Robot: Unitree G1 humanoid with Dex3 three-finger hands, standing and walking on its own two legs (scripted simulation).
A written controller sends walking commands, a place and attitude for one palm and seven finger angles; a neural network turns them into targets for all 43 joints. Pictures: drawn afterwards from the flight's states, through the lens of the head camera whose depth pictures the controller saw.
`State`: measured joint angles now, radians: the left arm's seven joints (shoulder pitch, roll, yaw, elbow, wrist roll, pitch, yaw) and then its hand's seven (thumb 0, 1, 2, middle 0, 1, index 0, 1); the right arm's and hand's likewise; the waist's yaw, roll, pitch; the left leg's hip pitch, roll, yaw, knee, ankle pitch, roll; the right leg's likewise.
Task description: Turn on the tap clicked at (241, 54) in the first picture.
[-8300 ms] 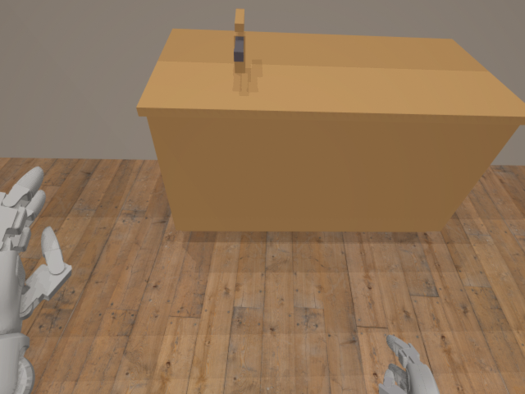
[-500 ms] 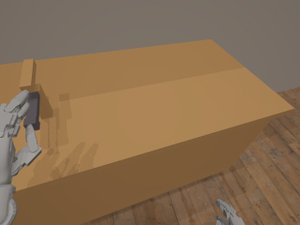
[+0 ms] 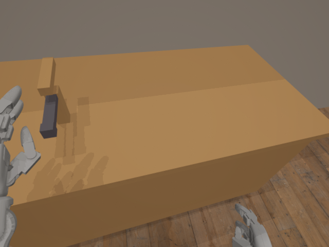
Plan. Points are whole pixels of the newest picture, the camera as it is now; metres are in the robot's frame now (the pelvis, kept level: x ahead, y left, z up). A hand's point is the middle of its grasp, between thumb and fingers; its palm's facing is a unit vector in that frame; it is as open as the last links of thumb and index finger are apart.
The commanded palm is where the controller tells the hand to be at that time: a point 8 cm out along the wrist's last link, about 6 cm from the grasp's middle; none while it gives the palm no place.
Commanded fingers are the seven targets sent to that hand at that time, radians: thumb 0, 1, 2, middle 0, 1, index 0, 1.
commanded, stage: look again from close up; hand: left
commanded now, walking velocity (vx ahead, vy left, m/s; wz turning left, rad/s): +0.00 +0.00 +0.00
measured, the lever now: (48, 130) +0.33 +0.32 +0.08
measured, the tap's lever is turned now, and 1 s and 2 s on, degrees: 0 0 0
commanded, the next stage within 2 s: shuffle to correct the standing spot in 0.20 s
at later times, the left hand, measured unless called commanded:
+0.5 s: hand (61, 134) +0.26 +0.24 +0.17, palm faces +0.37 -0.84 -0.39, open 7.4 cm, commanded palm +0.21 +0.27 +0.18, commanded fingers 0.00 0.90 0.90 -0.20 -0.30 -0.20 -0.30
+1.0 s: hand (32, 187) +0.17 +0.24 +0.15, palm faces +0.39 -0.81 -0.43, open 7.4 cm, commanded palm +0.11 +0.27 +0.18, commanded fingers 0.00 0.90 0.90 -0.20 -0.30 -0.20 -0.30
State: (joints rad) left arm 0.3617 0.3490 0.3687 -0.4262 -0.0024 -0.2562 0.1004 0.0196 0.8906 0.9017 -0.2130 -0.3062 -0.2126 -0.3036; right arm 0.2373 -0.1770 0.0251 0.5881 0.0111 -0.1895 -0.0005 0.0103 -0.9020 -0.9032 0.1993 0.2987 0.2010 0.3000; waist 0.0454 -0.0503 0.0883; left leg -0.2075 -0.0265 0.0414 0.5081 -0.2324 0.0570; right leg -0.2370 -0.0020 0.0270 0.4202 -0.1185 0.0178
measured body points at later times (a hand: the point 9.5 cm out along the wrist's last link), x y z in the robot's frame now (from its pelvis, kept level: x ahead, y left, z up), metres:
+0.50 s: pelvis +0.05 -0.01 +0.00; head +0.08 +0.01 +0.45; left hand +0.24 +0.28 +0.19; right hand +0.24 -0.23 -0.06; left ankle +0.03 +0.08 -0.74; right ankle +0.08 -0.14 -0.74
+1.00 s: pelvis -0.04 -0.01 -0.01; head +0.00 +0.01 +0.44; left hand +0.14 +0.28 +0.18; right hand +0.12 -0.25 -0.09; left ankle -0.03 +0.09 -0.74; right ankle +0.07 -0.14 -0.73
